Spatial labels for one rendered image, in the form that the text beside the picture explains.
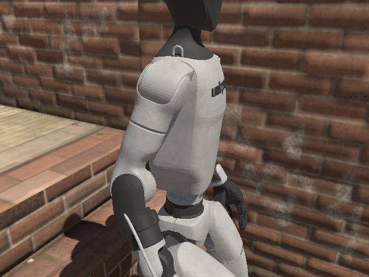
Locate stairs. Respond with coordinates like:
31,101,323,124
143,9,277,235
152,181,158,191
0,148,206,277

